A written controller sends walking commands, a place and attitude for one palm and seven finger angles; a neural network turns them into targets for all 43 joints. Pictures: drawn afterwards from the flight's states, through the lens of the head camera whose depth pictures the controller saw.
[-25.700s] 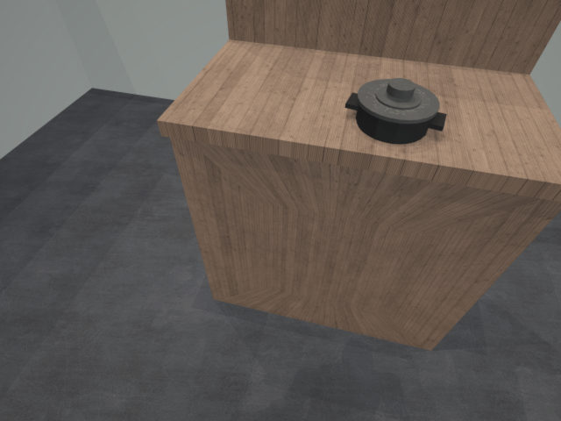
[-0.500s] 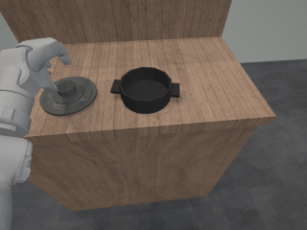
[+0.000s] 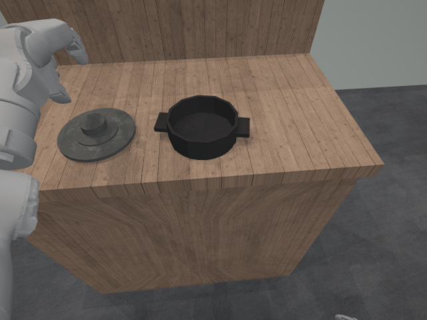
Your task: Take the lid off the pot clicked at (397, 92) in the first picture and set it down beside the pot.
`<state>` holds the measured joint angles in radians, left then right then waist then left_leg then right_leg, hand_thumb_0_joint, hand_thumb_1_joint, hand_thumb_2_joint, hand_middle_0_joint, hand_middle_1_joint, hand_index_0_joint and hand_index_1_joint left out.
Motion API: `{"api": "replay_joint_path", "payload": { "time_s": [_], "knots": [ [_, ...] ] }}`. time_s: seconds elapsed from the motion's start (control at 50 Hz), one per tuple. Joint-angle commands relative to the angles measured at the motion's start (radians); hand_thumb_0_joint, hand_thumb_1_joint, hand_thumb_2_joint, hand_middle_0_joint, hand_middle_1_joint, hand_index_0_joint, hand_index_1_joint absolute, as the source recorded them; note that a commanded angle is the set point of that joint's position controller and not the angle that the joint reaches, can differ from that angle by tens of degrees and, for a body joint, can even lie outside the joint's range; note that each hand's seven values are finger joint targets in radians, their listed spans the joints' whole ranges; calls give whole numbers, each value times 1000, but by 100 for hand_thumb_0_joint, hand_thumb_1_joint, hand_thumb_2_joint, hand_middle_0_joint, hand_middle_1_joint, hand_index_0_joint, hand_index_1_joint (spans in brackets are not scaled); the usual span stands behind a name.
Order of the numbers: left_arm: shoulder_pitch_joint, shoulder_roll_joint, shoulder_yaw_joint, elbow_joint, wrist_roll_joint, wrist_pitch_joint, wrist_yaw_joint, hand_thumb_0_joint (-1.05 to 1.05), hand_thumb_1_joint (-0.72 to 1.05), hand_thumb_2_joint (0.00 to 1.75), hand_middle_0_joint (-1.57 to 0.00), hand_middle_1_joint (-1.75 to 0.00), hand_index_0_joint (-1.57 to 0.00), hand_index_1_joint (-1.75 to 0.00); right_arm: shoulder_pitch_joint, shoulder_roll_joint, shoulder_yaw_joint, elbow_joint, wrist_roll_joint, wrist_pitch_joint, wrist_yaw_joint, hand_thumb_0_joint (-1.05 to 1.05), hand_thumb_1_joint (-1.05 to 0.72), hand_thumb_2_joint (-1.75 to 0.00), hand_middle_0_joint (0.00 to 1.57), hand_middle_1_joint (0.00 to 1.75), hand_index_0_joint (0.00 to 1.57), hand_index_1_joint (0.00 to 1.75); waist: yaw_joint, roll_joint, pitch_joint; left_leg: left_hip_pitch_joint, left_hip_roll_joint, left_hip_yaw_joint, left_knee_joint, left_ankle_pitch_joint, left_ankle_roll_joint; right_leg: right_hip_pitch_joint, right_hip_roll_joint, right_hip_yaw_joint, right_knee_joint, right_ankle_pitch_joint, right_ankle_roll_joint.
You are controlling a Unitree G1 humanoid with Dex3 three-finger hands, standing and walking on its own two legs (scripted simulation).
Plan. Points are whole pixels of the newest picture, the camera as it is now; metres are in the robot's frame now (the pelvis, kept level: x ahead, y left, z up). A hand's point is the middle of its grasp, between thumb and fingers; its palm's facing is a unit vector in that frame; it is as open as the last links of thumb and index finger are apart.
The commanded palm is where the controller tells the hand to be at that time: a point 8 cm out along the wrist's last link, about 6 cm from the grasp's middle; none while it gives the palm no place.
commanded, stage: raise the empty hand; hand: left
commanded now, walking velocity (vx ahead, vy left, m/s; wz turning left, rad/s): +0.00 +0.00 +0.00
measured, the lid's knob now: (93, 124) +0.48 +0.26 +0.11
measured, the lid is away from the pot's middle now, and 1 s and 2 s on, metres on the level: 0.23 0.23 0.23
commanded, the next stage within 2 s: draw the hand back to the body in 0.22 s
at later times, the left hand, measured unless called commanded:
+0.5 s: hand (56, 67) +0.45 +0.26 +0.26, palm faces -0.20 -0.10 -0.97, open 11.0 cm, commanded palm +0.42 +0.26 +0.32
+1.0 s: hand (62, 71) +0.39 +0.21 +0.29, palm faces +0.24 -0.89 -0.38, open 11.0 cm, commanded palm +0.34 +0.26 +0.31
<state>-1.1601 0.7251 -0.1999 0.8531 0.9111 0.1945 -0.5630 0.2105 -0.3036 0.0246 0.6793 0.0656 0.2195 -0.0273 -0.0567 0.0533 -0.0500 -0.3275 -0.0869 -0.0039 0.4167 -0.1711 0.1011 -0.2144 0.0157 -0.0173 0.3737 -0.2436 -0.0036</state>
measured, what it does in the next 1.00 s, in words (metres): stands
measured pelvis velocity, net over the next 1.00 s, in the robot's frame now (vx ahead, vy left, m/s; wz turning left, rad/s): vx -0.01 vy -0.01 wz -0.02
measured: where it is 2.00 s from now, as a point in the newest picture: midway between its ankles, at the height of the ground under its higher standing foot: outside the picture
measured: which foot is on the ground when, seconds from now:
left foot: down 0.00-1.00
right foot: down 0.00-1.00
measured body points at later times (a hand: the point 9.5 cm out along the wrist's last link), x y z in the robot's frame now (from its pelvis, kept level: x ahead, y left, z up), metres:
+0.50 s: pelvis +0.00 +0.00 +0.00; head +0.03 -0.01 +0.45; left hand +0.46 +0.26 +0.31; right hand +0.10 -0.27 -0.12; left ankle +0.02 +0.05 -0.74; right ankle -0.04 -0.12 -0.74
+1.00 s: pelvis -0.01 -0.01 +0.00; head +0.00 -0.01 +0.45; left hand +0.37 +0.26 +0.31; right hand +0.17 -0.23 -0.09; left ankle +0.02 +0.05 -0.74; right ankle -0.04 -0.12 -0.74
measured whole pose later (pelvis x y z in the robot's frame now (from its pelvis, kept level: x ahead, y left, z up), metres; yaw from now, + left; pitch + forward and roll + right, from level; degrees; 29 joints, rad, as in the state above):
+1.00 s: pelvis -0.01 -0.01 +0.00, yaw -1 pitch -1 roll -1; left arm -0.71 0.54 0.17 0.32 0.02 0.01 -0.09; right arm 0.14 -0.22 0.09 0.62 0.05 0.08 -0.05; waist 0.04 0.00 0.01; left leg -0.21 -0.07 0.01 0.38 -0.16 0.08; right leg -0.11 0.03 0.00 0.35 -0.23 -0.02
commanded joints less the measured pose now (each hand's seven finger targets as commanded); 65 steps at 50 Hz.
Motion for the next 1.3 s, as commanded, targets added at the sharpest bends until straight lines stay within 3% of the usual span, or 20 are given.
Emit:
{"api": "replay_joint_path", "payload": {
  "time_s": [0.0, 0.08, 0.1, 0.18, 0.28, 0.3, 0.46, 0.52, 0.58, 0.6, 0.68, 0.7, 0.78, 0.8, 0.82, 0.86, 0.92, 1.0, 1.1, 1.28],
  "knots": [
    [-537, 273, 108, -157, 9, 20, 20, 0, -17, 97, -54, -50, -54, -50, -31, -168, -51, -104, 0, -28, -6, 0, -90, -90, 20, 30, 20, 30, -4, -18, -363, 334, 40, -68, -12, 339, -35, -33, 41, -9, -36, 213, -51],
    [-570, 219, 50, -150, 8, 29, 12, 0, -17, 97, -54, -50, -54, -50, -50, -162, -48, -111, 3, -29, -8, 0, -90, -90, 20, 30, 20, 30, -16, -6, -327, 327, 36, -62, -2, 341, -32, -44, 38, -14, -39, 219, -55],
    [-610, 305, 114, -178, 29, 31, 13, 0, -17, 97, -54, -50, -54, -50, -38, -168, -50, -108, -5, -27, -7, 0, -90, -90, 20, 30, 20, 30, -5, -20, -384, 331, 35, -60, -14, 312, -26, -14, 38, -2, -41, 217, -50],
    [-524, 203, 32, -108, 8, 28, 2, 0, -17, 97, -54, -50, -54, -50, -51, -163, -44, -118, 7, -30, -7, 0, -90, -90, 20, 30, 20, 30, -11, -14, -315, 306, 36, -54, -7, 319, -30, -37, 34, -14, -34, 213, -55],
    [-612, 192, 17, -151, 9, 28, 3, 0, -17, 97, -54, -50, -54, -50, -51, -165, -46, -108, 4, -29, -8, 0, -90, -90, 20, 30, 20, 30, -24, 23, -327, 331, 36, -63, -17, 281, -34, -61, 37, -15, -44, 177, -59],
    [-658, 266, 80, -209, 28, 26, 8, 0, -17, 97, -54, -50, -54, -50, -39, -167, -51, -106, -5, -29, -7, 0, -90, -90, 20, 30, 20, 30, -14, 18, -390, 361, 38, -69, -17, 315, -30, -42, 38, -6, -44, 198, -55],
    [-372, 268, 124, -253, -9, 38, 1, 0, -17, 97, -54, -50, -54, -50, -81, -149, -41, -164, 9, -31, 5, 0, -90, -90, 20, 30, 20, 30, 29, -37, -356, 320, 43, -54, 14, 434, -18, 5, 29, -6, -12, 260, -42],
    [-394, 388, 219, -387, -6, 42, 5, 0, -17, 97, -54, -50, -54, -50, -104, -155, -41, -190, 7, -31, 3, 0, -90, -90, 20, 30, 20, 30, 48, -23, -417, 336, 40, -58, 24, 461, -11, 42, 25, 6, -2, 284, -43],
    [-336, 295, 160, -440, -35, 62, -1, 0, -17, 97, -54, -50, -54, -50, -124, -149, -45, -191, 12, -35, 3, 0, -90, -90, 20, 30, 20, 30, 36, 35, -371, 372, 49, -72, 28, 507, -21, -7, 30, -5, -14, 256, -46],
    [-328, 374, 233, -467, -24, 64, 2, 0, -17, 97, -54, -50, -54, -50, -113, -150, -44, -196, 7, -35, 3, 0, -90, -90, 20, 30, 20, 30, 53, 7, -401, 368, 52, -74, 21, 478, -20, 11, 26, 4, -7, 244, -42],
    [-215, 249, 147, -541, -64, 75, -5, 0, -17, 97, -54, -50, -54, -50, -173, -137, -36, -214, 17, -39, 4, 0, -90, -90, 20, 30, 20, 30, 51, 40, -361, 384, 54, -83, 26, 508, -28, -14, 27, -8, -7, 229, -46],
    [-240, 316, 204, -593, -49, 82, 1, 0, -17, 97, -54, -50, -54, -50, -159, -138, -37, -212, 9, -36, 5, 0, -90, -90, 20, 30, 20, 30, 64, 30, -389, 383, 58, -87, 19, 481, -29, -4, 22, 1, -5, 215, -44],
    [-168, 267, 164, -517, -70, 103, -1, 0, -17, 97, -54, -50, -54, -50, -202, -138, -22, -208, 14, -34, -10, 0, -90, -90, 20, 30, 20, 30, 53, -9, -265, 307, 49, -79, -18, 278, -27, -24, 26, -18, -26, 141, -51],
    [-293, 84, 425, -679, -681, -73, 221, 0, -17, 97, -54, -50, -54, -50, -5, -53, -28, -228, -6, -109, -11, 0, -90, -90, 20, 30, 20, 30, 4, -93, -198, 425, 131, -107, -49, 118, -87, -139, 28, -24, -50, 75, -67],
    [-143, -1, 327, -603, -729, -133, 318, 0, -17, 97, -54, -50, -54, -50, -90, -80, -5, -219, -6, -138, -23, 0, -90, -90, 20, 30, 20, 30, 21, -68, -185, 470, 150, -169, -88, 45, -92, -143, 35, -5, -50, 6, -69],
    [-56, 13, 418, -687, -878, -200, 447, 0, -17, 97, -54, -50, -54, -50, -121, -102, -14, -215, -8, -166, -40, 0, -90, -90, 20, 30, 20, 30, 39, -74, -230, 459, 158, -148, -112, 9, -80, -66, 24, 19, -59, 31, -63],
    [-66, 52, 501, -697, -944, -246, 547, 0, -14, 97, -53, -49, -53, -49, -123, -107, -10, -166, -24, -182, -47, 0, -90, -90, 20, 30, 20, 30, 39, -29, -201, 378, 141, -101, -113, 1, -83, -6, 31, 9, -75, 72, -60],
    [28, 63, 566, -866, -964, -294, 603, 0, -3, 96, -50, -47, -50, -47, -141, -90, -12, -160, -36, -211, -41, 0, -90, -90, 20, 30, 20, 30, 62, 180, -253, 410, 133, -71, -85, 142, -101, 58, 32, 7, -80, 131, -67],
    [253, 71, 634, -919, -991, -295, 628, 0, 10, 95, -45, -45, -45, -45, -149, -99, -28, -160, -38, -219, -29, 0, -90, -90, 20, 30, 20, 30, 79, 22, -267, 373, 133, -23, -54, 295, -80, 136, 38, 2, -78, 243, -53],
    [431, 44, 645, -988, -1015, -285, 633, 0, 34, 94, -38, -40, -38, -40, -179, -99, -36, -152, -28, -228, -36, 0, -90, -90, 20, 30, 20, 30, 85, -31, -180, 293, 101, 22, -32, 214, -43, 159, 15, 25, -78, 337, -26]
  ]
}}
